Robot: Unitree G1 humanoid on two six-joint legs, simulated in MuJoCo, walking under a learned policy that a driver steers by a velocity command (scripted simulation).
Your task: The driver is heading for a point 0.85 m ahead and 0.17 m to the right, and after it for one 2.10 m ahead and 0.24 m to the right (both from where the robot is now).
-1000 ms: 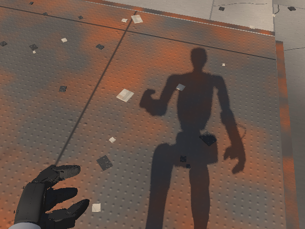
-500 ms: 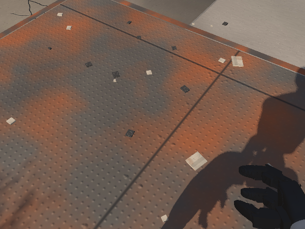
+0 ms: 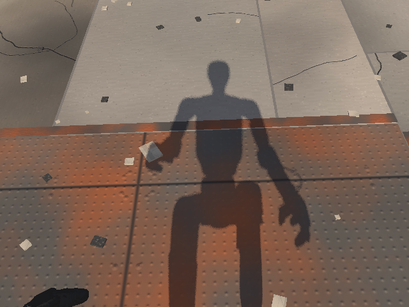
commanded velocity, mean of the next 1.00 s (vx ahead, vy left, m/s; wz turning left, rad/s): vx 0.88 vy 0.00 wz -0.46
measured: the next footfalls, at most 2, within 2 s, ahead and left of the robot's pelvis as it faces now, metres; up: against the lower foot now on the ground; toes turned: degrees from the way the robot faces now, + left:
right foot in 0.02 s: +0.24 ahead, -0.06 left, +0.00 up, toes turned -6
left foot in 0.46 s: +0.68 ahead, +0.04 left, +0.00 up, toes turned -33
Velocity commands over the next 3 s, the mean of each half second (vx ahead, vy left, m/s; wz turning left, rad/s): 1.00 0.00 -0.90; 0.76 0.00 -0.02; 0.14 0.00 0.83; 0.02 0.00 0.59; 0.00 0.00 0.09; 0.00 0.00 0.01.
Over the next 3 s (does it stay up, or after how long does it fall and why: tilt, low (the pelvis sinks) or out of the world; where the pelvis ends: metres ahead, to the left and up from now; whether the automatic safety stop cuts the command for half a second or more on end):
stays up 0.98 -0.24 0.04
